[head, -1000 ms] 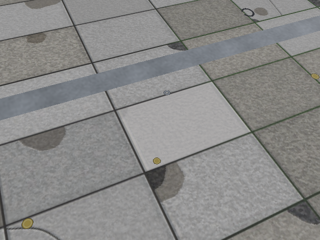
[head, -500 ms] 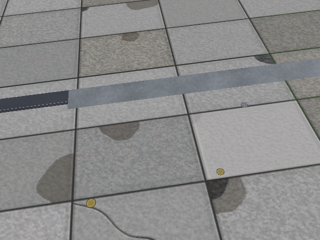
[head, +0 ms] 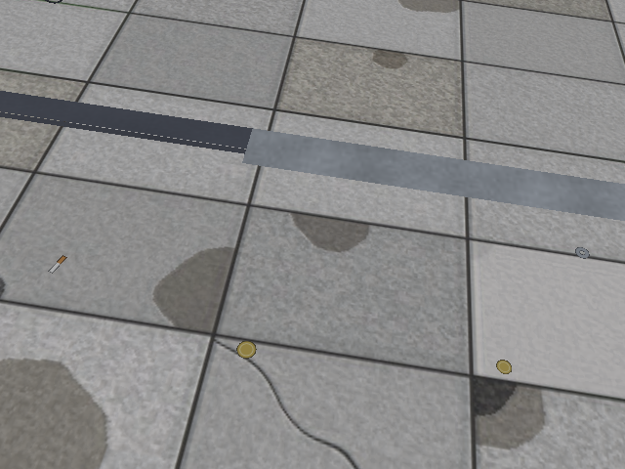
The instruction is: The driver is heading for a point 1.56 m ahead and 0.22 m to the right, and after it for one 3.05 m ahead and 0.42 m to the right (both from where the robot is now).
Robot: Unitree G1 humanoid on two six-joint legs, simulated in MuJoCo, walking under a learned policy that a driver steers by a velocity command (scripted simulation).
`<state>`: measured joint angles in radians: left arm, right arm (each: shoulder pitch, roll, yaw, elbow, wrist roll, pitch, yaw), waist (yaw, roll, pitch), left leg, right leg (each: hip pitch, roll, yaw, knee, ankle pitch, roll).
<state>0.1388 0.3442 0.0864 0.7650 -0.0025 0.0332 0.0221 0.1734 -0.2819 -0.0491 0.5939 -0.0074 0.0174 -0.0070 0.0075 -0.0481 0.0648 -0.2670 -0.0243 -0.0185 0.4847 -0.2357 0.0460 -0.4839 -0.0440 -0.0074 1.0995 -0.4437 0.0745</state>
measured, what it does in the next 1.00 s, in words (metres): walks ahead: right foot, then left foot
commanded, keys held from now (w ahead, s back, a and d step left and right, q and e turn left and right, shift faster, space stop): w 1.00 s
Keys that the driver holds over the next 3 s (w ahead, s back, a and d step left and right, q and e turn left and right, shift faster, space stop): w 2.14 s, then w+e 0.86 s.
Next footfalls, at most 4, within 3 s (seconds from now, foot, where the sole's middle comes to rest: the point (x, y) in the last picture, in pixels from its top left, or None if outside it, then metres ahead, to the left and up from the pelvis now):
0.36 right None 0.12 -0.14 -0.78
0.84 left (252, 459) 0.46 0.10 -0.78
1.36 right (362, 334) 0.76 -0.14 -0.78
1.90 left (268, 231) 1.05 0.10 -0.78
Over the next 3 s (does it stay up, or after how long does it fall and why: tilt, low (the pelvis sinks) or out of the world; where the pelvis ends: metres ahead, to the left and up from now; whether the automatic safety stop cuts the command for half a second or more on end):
stays up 1.51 -0.06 -0.01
